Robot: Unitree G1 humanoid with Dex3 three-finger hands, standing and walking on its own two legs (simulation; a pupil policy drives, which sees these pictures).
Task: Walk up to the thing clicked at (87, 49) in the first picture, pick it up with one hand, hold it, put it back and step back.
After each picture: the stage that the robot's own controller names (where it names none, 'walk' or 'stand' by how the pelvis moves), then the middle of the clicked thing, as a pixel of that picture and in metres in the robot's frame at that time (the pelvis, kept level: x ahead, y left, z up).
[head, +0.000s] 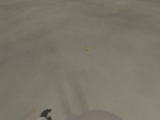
stand; (87, 49) +1.46 +0.08 -0.72
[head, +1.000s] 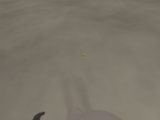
walk; (83, 55) +1.32 +0.22 -0.71
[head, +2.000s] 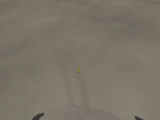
walk; (78, 70) +0.81 +0.22 -0.70
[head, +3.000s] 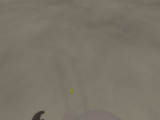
walk; (71, 91) +0.46 +0.21 -0.70
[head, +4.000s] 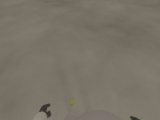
stand; (72, 102) +0.32 +0.20 -0.71
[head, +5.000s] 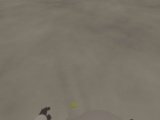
stand; (72, 105) +0.30 +0.19 -0.72
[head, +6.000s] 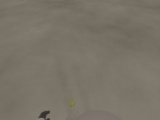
stand; (72, 103) +0.32 +0.19 -0.73
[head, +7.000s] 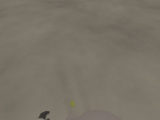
stand; (72, 104) +0.31 +0.19 -0.73
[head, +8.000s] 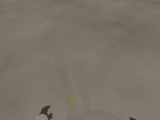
go down; (73, 102) +0.31 +0.19 -0.72
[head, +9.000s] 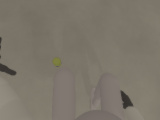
go down; (57, 62) +0.38 +0.26 -0.29
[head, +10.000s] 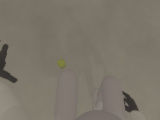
approach; (61, 64) +0.38 +0.26 -0.30
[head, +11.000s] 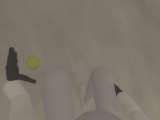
close in; (33, 64) +0.35 +0.30 -0.21
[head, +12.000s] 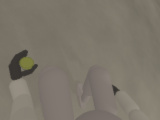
close; (27, 64) +0.35 +0.30 -0.21
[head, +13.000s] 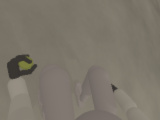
lift; (26, 64) +0.34 +0.30 -0.22
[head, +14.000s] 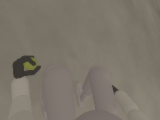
lift; (30, 65) +0.33 +0.29 -0.22
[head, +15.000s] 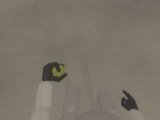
lift; (59, 73) +0.32 +0.21 -0.01
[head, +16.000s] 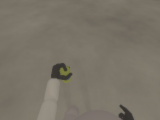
hold; (65, 74) +0.33 +0.18 +0.00
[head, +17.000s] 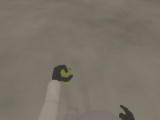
hold; (66, 76) +0.33 +0.18 -0.01
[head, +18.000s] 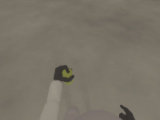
hold; (68, 76) +0.33 +0.17 -0.01
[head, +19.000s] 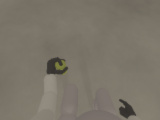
crouch; (61, 67) +0.37 +0.21 -0.07
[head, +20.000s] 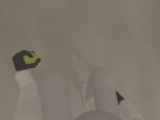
lower; (32, 60) +0.37 +0.30 -0.20
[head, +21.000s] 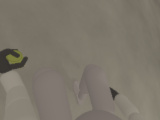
lower; (17, 60) +0.38 +0.32 -0.21
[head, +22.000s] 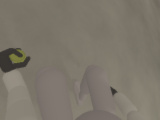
lower; (19, 59) +0.37 +0.32 -0.22
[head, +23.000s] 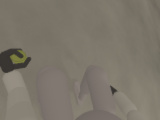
lower; (20, 59) +0.37 +0.32 -0.22
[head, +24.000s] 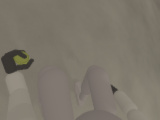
loosen; (23, 60) +0.36 +0.32 -0.22
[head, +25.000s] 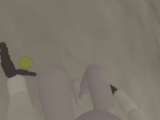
withdraw; (25, 64) +0.35 +0.28 -0.22
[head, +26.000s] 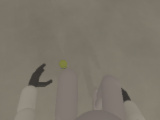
stand; (63, 65) +0.38 +0.25 -0.30
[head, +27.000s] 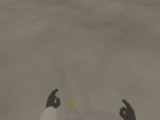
stand; (72, 103) +0.31 +0.17 -0.65
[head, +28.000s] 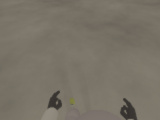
stand; (72, 101) +0.34 +0.19 -0.67
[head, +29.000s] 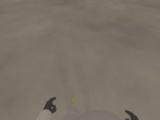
stand; (73, 100) +0.34 +0.18 -0.69
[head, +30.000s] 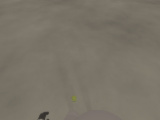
walk; (74, 99) +0.36 +0.18 -0.72
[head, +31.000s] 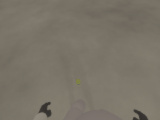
walk; (78, 82) +0.52 +0.19 -0.70
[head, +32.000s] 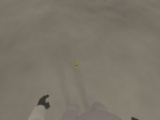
walk; (76, 64) +0.84 +0.19 -0.70
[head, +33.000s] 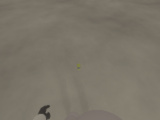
stand; (78, 66) +0.94 +0.20 -0.71
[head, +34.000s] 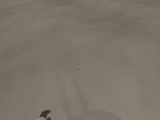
stand; (78, 67) +0.94 +0.21 -0.73
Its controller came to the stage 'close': yes
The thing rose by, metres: 0.70
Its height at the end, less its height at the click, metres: +0.00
